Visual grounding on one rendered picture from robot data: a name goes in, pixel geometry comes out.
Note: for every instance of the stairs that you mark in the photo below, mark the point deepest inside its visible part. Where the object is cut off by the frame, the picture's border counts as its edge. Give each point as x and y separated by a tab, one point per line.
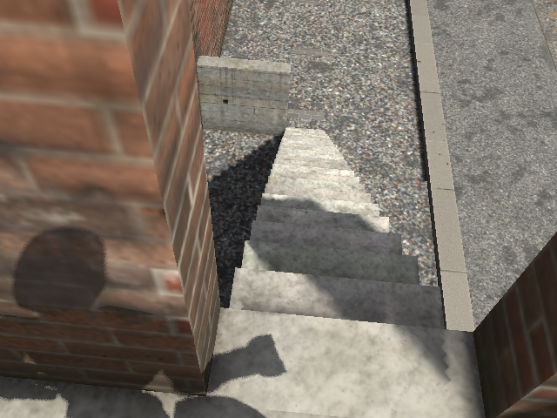
318	246

